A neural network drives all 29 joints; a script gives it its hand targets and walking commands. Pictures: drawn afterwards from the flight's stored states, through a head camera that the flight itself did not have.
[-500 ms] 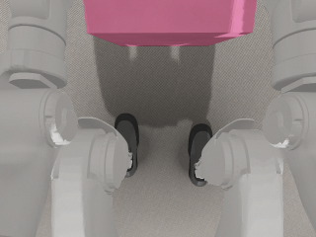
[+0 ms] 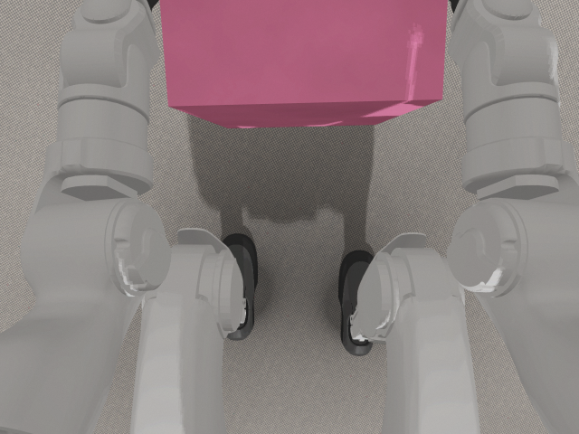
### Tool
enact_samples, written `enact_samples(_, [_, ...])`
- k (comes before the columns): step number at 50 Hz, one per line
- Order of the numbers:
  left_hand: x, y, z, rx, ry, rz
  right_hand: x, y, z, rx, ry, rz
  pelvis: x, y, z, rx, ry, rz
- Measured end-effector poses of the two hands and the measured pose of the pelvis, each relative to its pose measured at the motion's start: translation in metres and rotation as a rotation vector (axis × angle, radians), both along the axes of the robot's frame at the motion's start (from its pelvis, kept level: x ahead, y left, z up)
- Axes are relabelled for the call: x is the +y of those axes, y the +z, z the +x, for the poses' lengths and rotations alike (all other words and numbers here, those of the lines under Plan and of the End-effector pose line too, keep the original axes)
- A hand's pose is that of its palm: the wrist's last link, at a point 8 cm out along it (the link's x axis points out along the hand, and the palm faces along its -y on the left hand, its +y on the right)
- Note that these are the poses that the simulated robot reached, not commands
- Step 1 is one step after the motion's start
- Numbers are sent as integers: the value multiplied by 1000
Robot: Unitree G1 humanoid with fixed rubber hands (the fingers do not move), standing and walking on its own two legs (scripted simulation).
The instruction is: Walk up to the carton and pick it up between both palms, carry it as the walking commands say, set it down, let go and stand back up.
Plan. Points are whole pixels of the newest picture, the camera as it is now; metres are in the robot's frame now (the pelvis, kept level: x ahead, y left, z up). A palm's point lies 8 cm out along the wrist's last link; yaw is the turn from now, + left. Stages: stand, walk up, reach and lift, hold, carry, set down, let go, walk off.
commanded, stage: reach and lift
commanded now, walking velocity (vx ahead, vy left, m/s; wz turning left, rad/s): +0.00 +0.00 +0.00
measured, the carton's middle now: out of the picture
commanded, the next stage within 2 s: none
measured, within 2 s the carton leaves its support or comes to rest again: neither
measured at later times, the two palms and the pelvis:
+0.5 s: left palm out of the picture +0.55 +0.18 -0.06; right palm out of the picture +0.56 -0.15 -0.06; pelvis +0.01 +0.00 +0.04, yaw +0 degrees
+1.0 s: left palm out of the picture +0.52 +0.18 +0.01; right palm out of the picture +0.54 -0.15 +0.02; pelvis +0.00 +0.00 +0.09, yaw +0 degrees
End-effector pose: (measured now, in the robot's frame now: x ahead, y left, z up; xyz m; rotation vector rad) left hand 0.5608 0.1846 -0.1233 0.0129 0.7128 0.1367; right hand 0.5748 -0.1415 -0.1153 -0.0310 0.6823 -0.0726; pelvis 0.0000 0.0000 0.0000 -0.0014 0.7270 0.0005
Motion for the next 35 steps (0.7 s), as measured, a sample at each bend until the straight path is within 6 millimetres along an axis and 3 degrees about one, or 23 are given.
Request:
enact_samples(13, [-5,21,0,-16,10,-1,-4,18,-2,-16,-22,6,1,16,3,45,-1,3])
enact_samples(35, [-5,90,-22,-12,28,-10,-3,88,-23,-11,-29,11,1,61,3,87,-6,3])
